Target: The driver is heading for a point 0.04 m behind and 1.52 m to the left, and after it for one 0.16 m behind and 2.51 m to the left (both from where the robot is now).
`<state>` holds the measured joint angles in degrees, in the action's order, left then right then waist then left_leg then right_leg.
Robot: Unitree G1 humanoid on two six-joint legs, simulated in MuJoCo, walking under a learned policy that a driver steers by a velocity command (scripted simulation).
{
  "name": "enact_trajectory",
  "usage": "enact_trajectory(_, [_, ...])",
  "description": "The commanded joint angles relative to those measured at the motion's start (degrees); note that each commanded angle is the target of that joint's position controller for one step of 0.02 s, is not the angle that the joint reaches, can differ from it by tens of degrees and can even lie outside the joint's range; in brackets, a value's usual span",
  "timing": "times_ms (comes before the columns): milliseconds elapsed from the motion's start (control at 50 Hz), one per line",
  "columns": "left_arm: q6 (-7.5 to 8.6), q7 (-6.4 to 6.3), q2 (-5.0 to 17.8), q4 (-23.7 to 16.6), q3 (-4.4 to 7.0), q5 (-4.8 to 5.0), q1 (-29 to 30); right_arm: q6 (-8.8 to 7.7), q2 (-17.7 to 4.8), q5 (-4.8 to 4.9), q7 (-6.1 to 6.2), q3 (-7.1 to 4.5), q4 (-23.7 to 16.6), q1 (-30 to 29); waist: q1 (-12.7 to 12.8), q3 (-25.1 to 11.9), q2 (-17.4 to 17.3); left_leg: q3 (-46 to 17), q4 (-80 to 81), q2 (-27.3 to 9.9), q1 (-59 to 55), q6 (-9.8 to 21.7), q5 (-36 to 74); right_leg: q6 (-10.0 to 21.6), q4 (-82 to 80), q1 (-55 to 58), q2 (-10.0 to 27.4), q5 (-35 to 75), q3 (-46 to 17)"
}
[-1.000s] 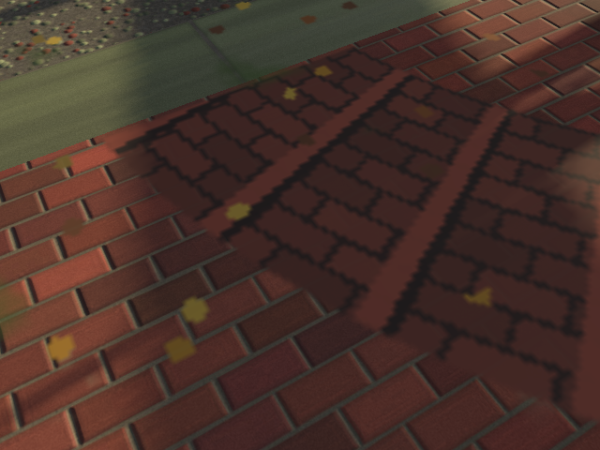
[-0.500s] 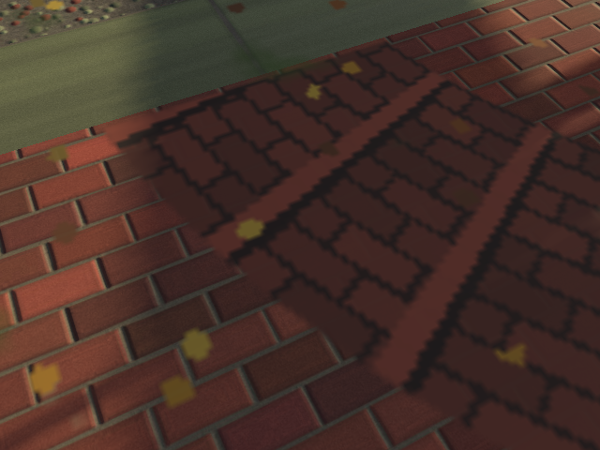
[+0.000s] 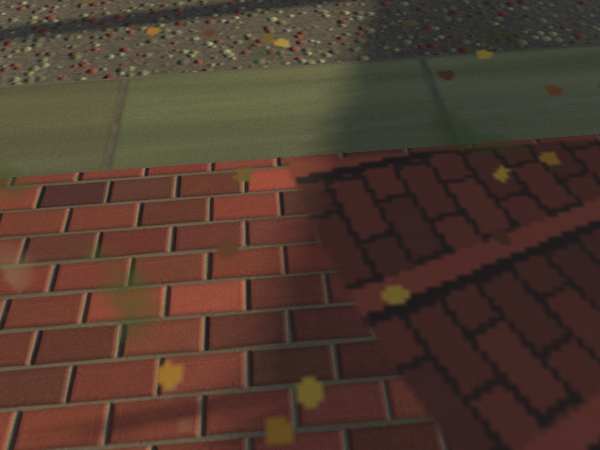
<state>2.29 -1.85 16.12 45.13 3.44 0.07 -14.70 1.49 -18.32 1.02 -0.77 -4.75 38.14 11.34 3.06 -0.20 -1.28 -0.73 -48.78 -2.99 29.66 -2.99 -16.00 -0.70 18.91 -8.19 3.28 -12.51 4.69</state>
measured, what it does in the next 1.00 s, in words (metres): walks ahead, turning left: left foot, then right foot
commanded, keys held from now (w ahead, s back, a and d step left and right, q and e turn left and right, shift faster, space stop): w+q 0.42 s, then q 0.58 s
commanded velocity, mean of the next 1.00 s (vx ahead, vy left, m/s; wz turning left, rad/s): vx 0.28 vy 0.00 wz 0.60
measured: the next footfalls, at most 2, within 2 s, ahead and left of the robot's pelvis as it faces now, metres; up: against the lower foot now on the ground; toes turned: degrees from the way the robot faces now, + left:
left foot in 0.14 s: +0.11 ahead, +0.15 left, +0.00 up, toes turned +9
right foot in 0.60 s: +0.49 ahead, +0.05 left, +0.00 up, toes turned +25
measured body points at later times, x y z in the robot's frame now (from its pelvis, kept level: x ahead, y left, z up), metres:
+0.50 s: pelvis +0.20 +0.09 -0.01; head +0.24 +0.12 +0.44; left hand +0.37 +0.38 -0.09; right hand +0.30 -0.19 -0.11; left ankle +0.07 +0.15 -0.75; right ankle +0.44 -0.01 -0.70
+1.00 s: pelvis +0.34 +0.13 -0.01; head +0.36 +0.17 +0.43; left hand +0.30 +0.45 -0.13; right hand +0.64 -0.02 -0.09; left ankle +0.31 +0.24 -0.74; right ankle +0.46 +0.04 -0.75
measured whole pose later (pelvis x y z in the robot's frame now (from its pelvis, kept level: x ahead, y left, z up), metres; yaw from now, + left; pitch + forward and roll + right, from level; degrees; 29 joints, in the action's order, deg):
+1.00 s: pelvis +0.34 +0.13 -0.01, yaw +36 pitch +0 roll -3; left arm -0.2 -0.1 18.5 44.6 4.3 0.6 -4.9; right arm 4.2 -18.8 0.6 0.1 -4.1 34.0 10.8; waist 0.8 5.0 0.2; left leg 0.8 -39.4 -3.8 22.4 -0.2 -15.9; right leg -0.4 25.8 -15.3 3.6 -9.6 11.2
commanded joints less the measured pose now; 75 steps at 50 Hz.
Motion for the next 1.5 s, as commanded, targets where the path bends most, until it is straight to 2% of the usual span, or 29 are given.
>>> enact_trajectory(20, [1.33, 0.85, 12.4, -2.9, 3.57, 0.63, 1.2, -1.41, -2.5, 0.06, -0.86, 0.0, -6.5, -6.6, 1.2, 1.8, 10.0, 2.7, 7.1, -0.4, 1.1, 1.8, 0.0, 10.1, -9.5, 1.7, 13.1, -5.8, -8.4])
enact_trajectory(100, [1.09, 2.19, 13.1, -2.0, 4.09, 2.16, 2.3, -1.06, -3.3, 0.23, -1.24, -0.34, -6.1, -3.6, -1.9, 2.0, 8.4, 5.5, 15.6, 0.8, -8.4, 5.4, 1.0, 8.9, -5.1, -0.8, 14.3, -6.0, -5.2])
enact_trajectory(140, [1.07, 2.25, 10.2, -1.6, 3.05, 1.42, 1.7, -0.79, -6.7, 0.54, -0.58, -2.49, -2.5, 7.1, -7.0, -2.7, 3.8, 6.4, 19.3, 4.6, -26.4, 8.3, 1.0, 5.7, 10.0, -8.4, 10.6, 3.1, 1.3])
enact_trajectory(160, [1.3, 2.31, 6.0, -3.3, 1.53, -0.68, 2.9, -0.76, -12.3, 0.84, 0.31, -4.32, -0.9, 16.5, -10.7, -6.2, -9.1, -11.1, 24.9, -6.2, -38.5, 12.8, -1.9, 1.0, 33.0, -20.7, 5.3, -5.1, 6.5])
enact_trajectory(180, [2.72, 2.05, 4.0, -8.1, 0.75, -1.01, 5.7, -1.94, -17.6, 0.46, -0.11, -4.53, -2.7, 16.2, -9.2, -8.3, -19.6, -42.6, 35.1, -16.8, -45.7, 23.5, -16.7, -1.5, 48.6, -42.1, -4.7, -21.7, -1.1])
enact_trajectory(200, [4.17, 2.48, 9.4, -7.9, 1.86, 0.91, 8.0, -3.46, -12.0, 0.23, -0.63, -2.91, -3.1, 14.8, -10.5, -5.7, -10.8, -40.7, 37.4, -17.6, -43.7, 23.6, -18.2, -0.2, 54.2, -46.7, -0.8, -18.6, -8.1])
enact_trajectory(220, [5.09, 3.01, 10.5, -7.8, 2.17, 1.76, 7.8, -4.36, -9.0, -0.27, -0.69, -1.76, -3.1, 12.6, -8.5, -2.5, -9.6, -34.7, 36.6, -15.9, -39.7, 21.8, -13.9, 1.5, 52.5, -46.3, 1.2, -12.9, -8.4])
enact_trajectory(260, [5.44, 2.87, 10.3, -6.0, 2.39, -0.55, 6.5, -4.56, -6.4, -0.38, -0.46, -0.8, -4.1, 7.0, -5.0, 1.0, -3.7, -24.3, 36.2, -11.0, -31.3, 18.5, 0.0, 1.0, 44.2, -40.2, 3.6, -4.8, -8.5])
enact_trajectory(320, [4.66, 3.18, 8.2, -5.9, 2.04, -1.08, 6.6, -4.71, -7.3, -0.74, 0.67, -0.9, -4.4, 5.5, -3.1, 1.0, -3.5, -17.6, 37.5, -7.9, -26.0, 18.2, 16.2, -1.4, 37.0, -34.5, 2.0, 2.7, -7.1])
enact_trajectory(420, [4.46, 3.7, 4.2, -8.8, 0.23, -0.39, 17.2, -4.7, -8.5, 0.25, 2.16, -1.57, -1.1, 10.4, -6.1, 2.8, -3.8, -12.5, 37.0, -3.9, -20.5, 14.9, 18.0, -2.7, 16.2, -27.0, -2.6, 17.2, -6.0])
enact_trajectory(520, [4.86, 4.34, 6.4, -10.4, 1.09, -0.34, 19.5, -3.18, -8.9, 0.64, 3.16, -2.29, 1.4, 12.8, -5.6, 2.2, -5.2, -16.5, 29.4, -4.7, -23.3, 10.9, 26.3, 0.2, 7.9, -19.2, -5.3, 19.6, -8.2])
enact_trajectory(580, [5.06, 3.37, 9.2, -8.2, 2.52, -1.19, 9.7, -2.51, -7.9, 0.47, 3.28, -2.24, -0.7, 8.6, -0.4, -4.3, -6.3, -17.5, 16.1, -1.6, -25.2, 7.6, 37.5, 3.1, 4.6, -6.2, -4.9, 19.6, -6.9])
enact_trajectory(600, [5.22, 2.93, 11.7, -7.9, 2.96, -2.4, 3.2, -2.48, -5.1, -0.23, 3.0, -1.22, -2.8, 7.5, 2.3, -12.7, -2.8, -16.5, 3.0, 2.0, -18.7, 5.3, 27.7, 6.6, 7.8, 9.3, 2.9, 32.2, -12.5])
enact_trajectory(620, [4.2, 2.61, 13.7, -7.5, 3.06, -2.84, 0.9, -2.31, 1.3, -1.03, 2.6, 0.39, -1.6, 20.0, -3.3, -22.3, 14.7, -12.1, -18.4, 10.6, -1.4, 1.3, -23.1, 16.6, 12.9, 30.1, 20.8, 53.6, -30.6])
enact_trajectory(640, [3.08, 3.05, 11.4, -7.3, 2.74, -0.89, -0.2, -2.12, -5.2, 0.34, 2.29, -0.18, -0.7, 24.6, -2.9, -29.3, 16.8, -12.2, -29.0, 8.2, 3.7, 0.3, -26.5, 19.8, 9.7, 32.1, 24.7, 38.5, -41.6])
enact_trajectory(680, [1.24, 2.24, 5.5, -9.4, 1.0, -0.69, 7.1, -0.59, -10.3, 1.11, 2.9, -1.87, -2.4, 12.2, -1.3, -14.1, 6.8, -7.3, -29.3, 3.4, 7.7, -1.6, -16.9, 15.1, 4.3, 16.4, 17.3, 25.7, -26.4])
enact_trajectory(740, [0.37, 1.74, 6.1, -8.1, 1.04, -1.7, 12.4, 1.82, -6.6, 0.5, 3.35, -1.55, -3.2, 11.4, -5.1, -4.1, 8.5, -4.0, -21.2, 0.0, -0.9, -2.1, -12.8, 13.8, -1.8, -4.4, 11.4, 20.1, -14.7])
enact_trajectory(780, [0.67, 1.64, 7.2, -7.1, 1.64, -1.72, 13.1, 1.95, -3.9, 0.12, 3.47, -0.78, -3.8, 10.8, -5.2, -3.6, 9.3, -2.0, -14.7, -0.3, -2.9, -1.8, -11.8, 14.9, -3.5, -6.4, 11.9, 23.6, -11.2])
enact_trajectory(860, [-0.21, 1.26, 9.5, -6.5, 2.51, -0.67, 14.7, 1.91, -4.2, -0.33, 2.33, -0.4, -5.5, 6.8, -4.5, -6.5, 7.8, -1.1, -3.8, -2.2, -7.8, -0.2, -2.9, 15.5, -4.6, -5.5, 14.3, 20.9, -7.4])
enact_trajectory(1000, [-2.26, 1.61, 10.6, -3.9, 2.79, 1.32, 13.4, 2.3, -6.3, -0.75, 0.68, -1.73, -6.4, 4.6, -5.2, -3.9, 6.0, 3.6, 16.1, 1.2, -17.6, 5.0, 3.5, 8.5, 2.6, -5.9, 13.2, 2.9, -1.8])
enact_trajectory(1020, [-2.61, 1.76, 8.5, -2.6, 2.28, 1.09, 10.8, 2.16, -8.2, -1.04, 1.12, -2.52, -6.0, 6.6, -5.5, -3.3, 1.7, -0.3, 21.7, 0.3, -22.0, 7.2, 8.6, 4.7, 9.4, -9.5, 10.4, -2.0, 0.9])
enact_trajectory(1040, [-2.85, 2.09, 5.1, -3.3, 1.23, -1.15, 9.0, 1.89, -14.5, -0.98, 2.24, -3.89, -7.1, 7.5, -3.6, -2.4, -15.5, -19.9, 27.8, -13.3, -27.8, 13.1, 26.1, -1.6, 28.2, -21.5, 2.2, -18.1, 7.4])
enact_trajectory(1060, [-2.79, 1.36, 7.0, -6.1, 1.77, -1.33, 14.3, 0.67, -16.7, -2.64, 1.85, -3.84, -8.8, 6.2, -5.8, -2.3, -16.2, -31.2, 31.0, -18.5, -22.4, 22.4, 23.0, -2.9, 40.4, -28.9, -3.9, -25.8, -2.0])
enact_trajectory(1100, [-2.96, 0.81, 9.2, -5.5, 2.77, 0.21, 13.6, -1.39, -12.5, -2.14, 1.32, -2.73, -8.4, 2.5, -4.1, -2.4, -8.1, -22.6, 30.8, -13.5, -22.0, 18.5, 18.4, -1.5, 45.6, -30.0, -1.6, -17.3, -7.4])
enact_trajectory(1120, [-2.98, 0.42, 9.2, -4.2, 3.01, -0.15, 12.4, -1.51, -10.8, -1.3, 1.48, -2.3, -8.7, 0.5, -3.3, -3.1, -5.5, -20.4, 30.0, -11.4, -22.7, 16.0, 16.7, -1.6, 44.9, -29.7, -0.9, -13.8, -8.0])
enact_trajectory(1280, [-2.43, 0.96, 6.5, -4.6, 2.13, 0.12, 13.5, -0.38, -10.2, -0.89, 2.88, -1.88, -9.3, 0.3, -4.1, -5.3, -6.5, -20.2, 27.5, -7.6, -24.3, 16.0, 20.7, -4.4, 31.3, -23.5, -3.7, -7.2, -9.0])
enact_trajectory(1460, [-0.92, 2.67, 7.4, -4.3, 2.57, 0.5, 8.4, 0.94, -10.0, 0.38, 2.1, -2.15, -9.9, -3.7, -1.9, -5.7, -7.9, -28.6, 22.9, -4.1, -20.2, 13.7, 20.2, -1.4, 7.1, -8.3, -5.8, -2.2, -8.8])
enact_trajectory(1480, [-0.82, 2.59, 8.4, -3.7, 3.0, 0.09, 6.4, 1.01, -9.1, 0.67, 2.31, -1.94, -9.9, -3.8, -1.2, -6.0, -6.5, -27.2, 20.9, -2.0, -16.7, 11.2, 15.2, -0.1, 1.7, -2.6, -3.3, 4.9, -9.4])
enact_trajectory(1500, [-1.09, 2.21, 12.1, -4.0, 3.79, -0.81, 5.0, 0.99, -6.3, 0.08, 2.34, -1.23, -9.8, -1.2, -2.6, -7.5, 2.9, -21.0, 11.4, 3.0, -9.7, 7.7, 0.1, 3.9, -0.4, 4.5, 7.4, 9.7, -18.6])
